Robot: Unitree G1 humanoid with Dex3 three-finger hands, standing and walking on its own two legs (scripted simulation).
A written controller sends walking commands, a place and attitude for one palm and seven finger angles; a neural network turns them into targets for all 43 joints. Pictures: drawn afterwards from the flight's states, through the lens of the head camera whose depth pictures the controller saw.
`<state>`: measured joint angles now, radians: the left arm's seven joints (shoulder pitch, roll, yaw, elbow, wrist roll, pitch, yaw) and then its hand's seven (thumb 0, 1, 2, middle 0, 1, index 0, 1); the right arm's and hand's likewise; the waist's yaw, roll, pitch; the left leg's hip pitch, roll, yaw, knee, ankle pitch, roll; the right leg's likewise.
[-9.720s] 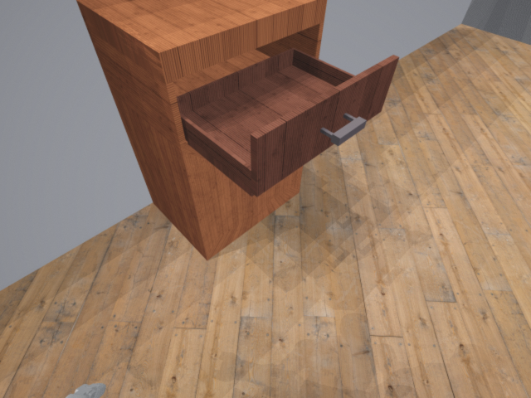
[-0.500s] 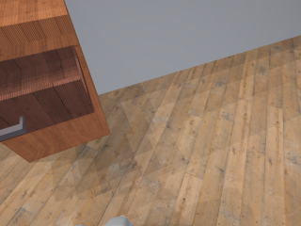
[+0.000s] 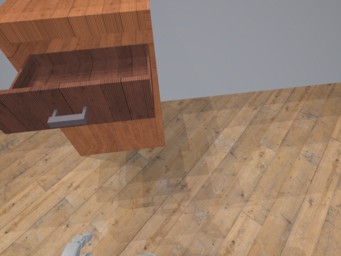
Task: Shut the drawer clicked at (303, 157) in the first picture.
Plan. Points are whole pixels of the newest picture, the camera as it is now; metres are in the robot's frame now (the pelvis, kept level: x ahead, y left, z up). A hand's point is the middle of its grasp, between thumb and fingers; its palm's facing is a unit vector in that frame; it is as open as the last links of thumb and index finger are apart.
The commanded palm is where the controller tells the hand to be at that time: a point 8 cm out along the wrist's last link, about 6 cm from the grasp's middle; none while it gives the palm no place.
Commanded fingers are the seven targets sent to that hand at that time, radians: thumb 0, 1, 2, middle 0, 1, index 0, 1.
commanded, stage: turn to face it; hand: left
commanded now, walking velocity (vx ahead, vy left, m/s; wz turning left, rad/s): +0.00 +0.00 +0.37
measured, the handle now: (69, 115) +0.52 +0.36 -0.02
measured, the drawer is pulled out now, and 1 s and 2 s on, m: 0.30 0.30 0.30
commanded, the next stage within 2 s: take the last steps up to it in 0.22 s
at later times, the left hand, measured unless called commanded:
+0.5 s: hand out of the picture -0.04 +0.25 -0.17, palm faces +0.21 -0.95 -0.21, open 7.4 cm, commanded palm none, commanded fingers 0.00 0.90 0.90 -0.20 -0.30 -0.20 -0.30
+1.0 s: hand out of the picture +0.13 +0.20 -0.14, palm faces +0.28 -0.93 -0.22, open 7.2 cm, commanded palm none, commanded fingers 0.00 0.90 0.90 -0.20 -0.30 -0.20 -0.30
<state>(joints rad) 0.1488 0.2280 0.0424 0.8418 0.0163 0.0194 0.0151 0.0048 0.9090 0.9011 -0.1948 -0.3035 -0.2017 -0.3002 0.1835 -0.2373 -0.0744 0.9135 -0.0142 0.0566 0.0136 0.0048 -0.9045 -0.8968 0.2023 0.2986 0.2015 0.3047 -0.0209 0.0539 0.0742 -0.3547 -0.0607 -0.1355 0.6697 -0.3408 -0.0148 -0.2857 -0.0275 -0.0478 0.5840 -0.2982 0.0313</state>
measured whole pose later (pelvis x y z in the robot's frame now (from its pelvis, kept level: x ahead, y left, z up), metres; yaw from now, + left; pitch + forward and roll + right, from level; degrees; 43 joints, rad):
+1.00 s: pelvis +0.09 +0.01 +0.01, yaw +14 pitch -3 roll +1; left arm 0.22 0.13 0.05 1.00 0.01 -0.06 0.01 -0.01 0.93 0.90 -0.20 -0.30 -0.21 -0.30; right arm 0.41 -0.17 -0.06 1.15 -0.02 0.00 0.00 0.01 -0.91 -0.90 0.20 0.30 0.20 0.30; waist -0.03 0.05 0.02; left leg -0.37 0.03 0.02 1.09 -0.36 0.03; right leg -0.23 -0.03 -0.16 0.52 -0.25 -0.06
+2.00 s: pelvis +0.26 +0.09 +0.01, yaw +13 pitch -1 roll +2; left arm 0.16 0.16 0.02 1.05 0.02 0.02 0.03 0.00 0.92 0.90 -0.20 -0.30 -0.20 -0.30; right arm 0.27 -0.14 -0.04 1.11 -0.01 0.02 -0.02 0.00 -0.92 -0.90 0.20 0.30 0.20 0.30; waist -0.03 0.01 0.06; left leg -0.20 0.03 0.13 0.48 -0.26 0.00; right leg -0.29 -0.04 -0.07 0.54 -0.25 -0.02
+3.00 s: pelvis +0.30 +0.11 +0.01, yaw +13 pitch +0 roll +0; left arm 0.26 0.17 -0.01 1.06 0.01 0.00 0.04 0.01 0.92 0.90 -0.20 -0.30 -0.20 -0.30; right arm 0.27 -0.16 0.00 1.10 -0.01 -0.02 -0.02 0.01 -0.92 -0.90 0.20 0.30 0.20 0.30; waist 0.00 0.00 0.03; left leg -0.12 0.03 0.13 0.44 -0.32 0.01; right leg -0.20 -0.03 -0.06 0.49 -0.29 -0.01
